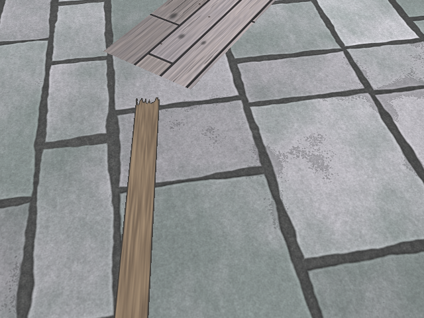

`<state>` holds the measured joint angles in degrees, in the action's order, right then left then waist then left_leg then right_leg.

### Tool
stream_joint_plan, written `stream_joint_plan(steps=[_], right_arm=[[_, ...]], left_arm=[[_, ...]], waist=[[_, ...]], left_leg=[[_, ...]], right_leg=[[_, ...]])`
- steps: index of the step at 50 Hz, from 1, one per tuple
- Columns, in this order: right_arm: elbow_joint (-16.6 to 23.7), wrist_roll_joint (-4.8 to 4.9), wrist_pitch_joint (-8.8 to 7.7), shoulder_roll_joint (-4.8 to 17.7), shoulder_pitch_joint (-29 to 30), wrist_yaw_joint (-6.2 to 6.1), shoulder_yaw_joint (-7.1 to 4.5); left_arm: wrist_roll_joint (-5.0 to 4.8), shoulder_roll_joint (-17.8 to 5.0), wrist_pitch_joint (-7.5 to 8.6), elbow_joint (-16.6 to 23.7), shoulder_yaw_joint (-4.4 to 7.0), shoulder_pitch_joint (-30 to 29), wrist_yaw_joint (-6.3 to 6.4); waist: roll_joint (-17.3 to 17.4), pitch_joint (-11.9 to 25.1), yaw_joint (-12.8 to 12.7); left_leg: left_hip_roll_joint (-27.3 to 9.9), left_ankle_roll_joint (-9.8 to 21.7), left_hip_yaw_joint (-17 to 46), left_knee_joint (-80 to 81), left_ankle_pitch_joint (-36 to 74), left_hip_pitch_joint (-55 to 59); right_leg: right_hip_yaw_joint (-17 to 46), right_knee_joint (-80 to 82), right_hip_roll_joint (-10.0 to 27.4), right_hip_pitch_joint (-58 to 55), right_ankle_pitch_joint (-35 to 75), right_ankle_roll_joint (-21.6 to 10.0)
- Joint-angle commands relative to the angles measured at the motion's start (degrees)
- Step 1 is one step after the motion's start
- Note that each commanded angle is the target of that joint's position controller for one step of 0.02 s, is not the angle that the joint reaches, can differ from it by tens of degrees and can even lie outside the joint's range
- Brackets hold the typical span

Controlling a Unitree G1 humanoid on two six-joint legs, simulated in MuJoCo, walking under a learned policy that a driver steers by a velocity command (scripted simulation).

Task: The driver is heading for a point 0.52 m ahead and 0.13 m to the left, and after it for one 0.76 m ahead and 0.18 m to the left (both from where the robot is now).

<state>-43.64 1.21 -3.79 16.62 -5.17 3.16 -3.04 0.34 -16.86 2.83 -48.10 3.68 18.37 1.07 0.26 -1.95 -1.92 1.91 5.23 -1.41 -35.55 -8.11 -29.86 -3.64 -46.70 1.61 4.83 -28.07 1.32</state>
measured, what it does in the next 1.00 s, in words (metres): walks ahead, turning left: right foot, then left foot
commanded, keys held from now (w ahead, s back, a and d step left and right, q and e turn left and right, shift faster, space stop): w+q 0.98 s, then q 0.02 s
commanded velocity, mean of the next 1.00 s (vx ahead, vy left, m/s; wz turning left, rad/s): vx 0.50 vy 0.00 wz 0.56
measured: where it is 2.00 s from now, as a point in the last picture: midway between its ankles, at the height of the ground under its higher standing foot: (161, 241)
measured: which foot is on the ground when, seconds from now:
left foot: down 0.00-0.46, up 0.48-0.94, down 0.96-1.00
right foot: up 0.00-0.42, down 0.44-0.96, up 0.98-1.00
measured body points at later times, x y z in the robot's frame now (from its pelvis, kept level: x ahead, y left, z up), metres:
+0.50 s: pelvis +0.29 -0.02 +0.01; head +0.31 -0.01 +0.46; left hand +0.43 +0.28 -0.06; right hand +0.40 -0.29 -0.11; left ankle +0.12 +0.07 -0.67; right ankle +0.40 -0.10 -0.72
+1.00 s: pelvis +0.51 +0.12 +0.00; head +0.55 +0.16 +0.44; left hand +0.37 +0.39 -0.13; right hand +0.84 +0.04 -0.07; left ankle +0.55 +0.24 -0.72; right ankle +0.42 -0.10 -0.66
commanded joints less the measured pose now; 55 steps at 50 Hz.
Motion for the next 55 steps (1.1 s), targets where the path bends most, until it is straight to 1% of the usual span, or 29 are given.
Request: stream_joint_plan(steps=[1, 2, 3, 5, 7, 11, 14, 17, 19, 21, 22, 23, 24, 25, 26, 27, 29, 34, 39, 43, 45, 47, 48, 49, 50, 51, 52, 53, 55], right_arm=[[0.3, 0.00, -0.38, 11.0, -16.8, -0.87, -3.41], [1.2, -0.15, -0.54, 10.0, -13.8, -1.13, -3.18], [1.9, -0.36, -0.47, 8.4, -10.6, -1.30, -2.72], [3.5, -1.18, -0.37, 6.9, -8.0, -1.70, -2.18], [3.8, -0.79, -0.41, 7.7, -8.2, -2.26, -2.46], [3.4, -0.16, -0.05, 9.5, -10.9, -3.64, -3.17], [2.8, 0.12, 0.61, 9.6, -13.7, -4.11, -3.25], [2.1, 0.45, 1.26, 9.1, -16.0, -4.30, -3.22], [2.3, 0.24, 1.60, 9.1, -15.8, -4.47, -3.36], [3.0, 0.04, 1.85, 7.8, -14.4, -4.38, -3.00], [4.0, -0.43, 1.62, 4.9, -13.8, -4.09, -1.95], [5.2, -0.17, 1.18, 1.3, -19.3, -4.12, -0.84], [6.2, 0.83, 0.76, 3.3, -22.3, -4.11, -0.64], [5.2, 1.11, 0.96, 8.5, -18.6, -4.14, -1.94], [6.0, 0.55, 1.35, 9.5, -13.7, -4.10, -2.36], [6.7, 0.00, 1.54, 8.7, -11.5, -3.99, -2.44], [7.2, 0.23, 2.07, 6.6, -11.2, -3.42, -2.52], [9.6, 0.06, 2.70, 3.5, -7.9, -2.86, -1.73], [11.6, 0.07, 1.81, 2.1, 0.0, -1.15, -0.92], [14.2, 0.27, 1.91, 2.8, 4.6, 0.04, -1.06], [14.6, -0.09, 2.22, 4.6, 2.7, 0.22, -2.00], [11.6, -0.06, 2.72, 8.9, -10.5, -0.37, -4.58], [9.1, 0.20, 3.33, 13.0, -20.5, -1.51, -6.44], [9.7, 0.67, 2.81, 19.5, -18.0, -1.92, -6.98], [11.9, 0.00, 1.90, 15.1, -19.2, -1.65, -5.58], [11.1, -0.99, 1.17, 11.3, -16.3, -1.48, -4.20], [11.0, -0.88, 0.78, 9.6, -12.9, -1.52, -3.58], [11.2, -0.84, 0.76, 7.8, -9.3, -1.64, -3.08], [11.5, -1.72, 0.73, 6.9, -6.0, -2.03, -2.43]], left_arm=[[-2.30, -7.6, 4.65, 7.5, 0.56, -2.1, -1.30], [-2.02, -7.2, 5.42, 8.3, 0.27, -5.2, -1.08], [-0.61, -7.3, 5.59, 8.5, 0.59, -6.9, -0.67], [0.34, -7.2, 4.51, 8.9, 1.08, -6.0, -0.52], [0.56, -5.6, 3.37, 9.0, 0.84, -5.4, -0.45], [0.59, -3.3, 2.94, 11.3, 0.01, -13.2, -0.47], [-0.17, -2.8, 3.53, 12.6, -0.27, -18.8, -1.18], [-0.74, -4.4, 4.15, 13.6, 0.24, -21.2, -1.85], [-0.87, -5.8, 4.67, 13.5, 0.82, -20.2, -2.14], [-0.70, -7.4, 5.17, 11.7, 1.88, -13.2, -1.82], [0.27, -9.6, 5.42, 10.8, 2.70, -6.2, -1.39], [1.19, -14.4, 5.02, 9.9, 3.86, 1.2, -0.99], [-0.14, -13.6, 4.16, 8.0, 3.96, 3.7, -1.57], [-0.64, -8.4, 3.90, 9.2, 2.63, 0.6, -1.51], [-0.36, -6.3, 3.42, 9.5, 1.95, -2.0, -1.33], [-0.01, -5.2, 3.16, 9.3, 1.42, -4.5, -1.33], [0.41, -4.0, 3.24, 8.5, 0.92, -6.6, -1.23], [0.06, -6.7, 3.92, 6.1, 2.03, -5.8, -1.20], [-0.45, -8.8, 2.97, 4.3, 2.39, -4.1, -0.84], [-1.59, -10.8, 1.72, 2.5, 3.03, -1.4, -0.82], [-2.11, -12.6, 1.00, 2.4, 3.57, -1.7, -0.51], [-2.51, -13.0, 0.25, 2.7, 3.57, -2.6, -0.03], [-1.22, -10.7, 0.48, 3.5, 2.56, -1.7, 0.19], [1.15, -2.2, 1.84, 7.1, -0.27, 3.5, -0.68], [-0.60, -7.0, 3.82, 7.6, 0.30, -2.1, -1.42], [-2.77, -9.5, 4.52, 8.4, 0.91, -6.1, -1.86], [-2.18, -8.7, 4.72, 8.1, 0.54, -6.4, -1.54], [-0.66, -8.7, 4.39, 7.2, 0.74, -6.3, -1.03], [-0.29, -8.6, 2.65, 6.4, 1.03, -4.3, -0.84]], waist=[[8.4, 15.5, 8.4], [3.0, 11.2, 7.1], [0.5, 7.4, 5.2], [2.5, 5.9, 2.1], [2.7, 4.8, 1.2], [3.1, 2.1, 3.5], [4.2, 1.7, 5.9], [4.7, 1.7, 6.3], [5.9, 1.8, 5.2], [6.8, 4.4, 1.2], [4.2, 10.7, -2.3], [-7.8, 19.4, -2.1], [-19.5, 20.9, -1.2], [-10.9, 12.7, -2.4], [-6.5, 6.9, -2.6], [-4.7, 3.3, -1.5], [-6.9, 0.8, 0.6], [-4.7, 0.4, 0.8], [-3.3, -1.2, -2.1], [-3.5, -2.8, -2.6], [-5.3, -0.4, -0.3], [-4.8, 7.1, 7.7], [0.1, 12.4, 11.9], [16.0, 17.0, 4.1], [9.9, 24.1, 8.6], [6.5, 16.3, 8.6], [2.3, 11.2, 6.0], [0.5, 8.2, 3.9], [1.7, 7.1, 0.8]], left_leg=[[-18.8, 14.4, 40.6, 18.3, -10.2, 48.2], [-16.5, 12.6, 34.2, 18.2, -5.2, 40.7], [-14.7, 11.7, 29.3, 18.9, 1.4, 32.8], [-12.5, 11.7, 25.5, 21.3, 8.7, 24.6], [-11.6, 12.1, 22.4, 22.7, 11.7, 20.1], [-7.8, 9.2, 17.3, 23.4, 9.7, 15.2], [-6.7, 7.3, 17.5, 22.3, 5.0, 13.9], [-8.4, 6.5, 22.1, 18.5, 2.3, 18.6], [-9.6, 5.8, 25.4, 15.0, 2.8, 21.8], [-7.6, 3.8, 25.6, 8.9, 6.3, 21.3], [-4.7, 2.0, 22.3, -2.5, 5.0, 16.8], [3.0, -2.2, 14.2, -21.1, -11.7, 0.9], [2.1, -3.5, 11.3, -33.0, -27.2, -12.5], [-1.5, -4.1, 12.4, -37.6, -22.5, -16.1], [-3.3, -4.4, 10.2, -37.9, -17.7, -15.9], [-4.9, -4.7, 9.4, -35.8, -14.3, -14.3], [-7.4, -4.8, 8.5, -32.2, -10.7, -10.3], [-8.8, -6.3, 7.1, -23.6, -2.7, -12.3], [-7.6, -5.3, 2.8, -7.9, 9.7, -8.7], [-6.2, -2.8, 0.0, -1.6, 5.5, -7.9], [-2.9, -0.5, -3.0, -0.5, -0.6, -2.2], [1.8, 3.1, -5.1, 3.6, 0.4, 16.6], [-2.4, 6.1, 3.6, 4.4, 1.4, 34.8], [-17.7, 16.5, 36.7, 9.2, -7.7, 52.3], [-21.6, 18.8, 48.9, 16.7, -9.2, 53.9], [-20.8, 15.7, 38.0, 16.8, 2.8, 47.7], [-18.2, 13.6, 29.4, 15.5, 15.4, 39.0], [-16.0, 11.8, 23.1, 15.0, 24.9, 31.6], [-14.1, 11.0, 17.8, 17.1, 34.0, 21.9]], right_leg=[[9.9, -30.7, -1.3, 41.2, -0.3, -1.5], [9.3, -27.0, 1.2, 40.2, 4.3, -2.2], [8.9, -21.9, 2.8, 37.4, 6.9, -2.0], [9.2, -16.9, 4.1, 31.1, 9.2, -1.1], [8.1, -12.0, 4.0, 29.8, 10.4, 0.4], [7.1, 3.8, 1.8, 28.3, 25.1, 2.5], [6.7, 13.2, -0.9, 23.4, 33.2, 2.7], [8.4, 17.9, -1.8, 22.4, 31.3, 1.9], [9.0, 19.7, -1.9, 20.7, 26.7, 0.5], [7.6, 23.2, -1.7, 10.7, 25.3, -2.1], [12.3, 21.6, 4.4, -2.1, 24.1, -5.3], [30.8, 22.3, 17.1, -22.5, 18.6, -12.4], [49.8, 27.6, 24.0, -26.6, 4.2, -17.2], [44.3, 29.6, 21.5, -19.9, -2.4, -14.8], [35.0, 30.2, 18.8, -12.8, 2.0, -12.4], [28.6, 31.7, 16.2, -6.5, 8.5, -11.5], [20.0, 34.6, 12.9, 0.4, 16.1, -10.5], [9.6, 38.2, 13.4, 0.6, 27.9, -12.6], [-0.1, 38.1, 11.9, -1.6, 32.6, -10.5], [-3.2, 35.4, 14.2, -7.8, 38.6, -9.0], [-5.5, 28.7, 14.4, -10.1, 56.7, -7.8], [-8.4, 10.2, 12.3, -5.9, 67.0, -5.6], [-8.4, -6.6, 10.2, 7.8, 51.6, -3.2], [-4.2, -26.8, -1.5, 33.8, -3.6, 0.1], [8.5, -33.5, -2.6, 39.1, -7.0, -0.2], [8.4, -32.7, 0.5, 41.5, -1.6, -0.8], [7.6, -28.2, 3.0, 38.8, 2.9, -1.0], [7.1, -23.9, 4.8, 35.5, 4.8, -0.3], [6.9, -20.7, 5.6, 28.0, 6.3, 0.7]])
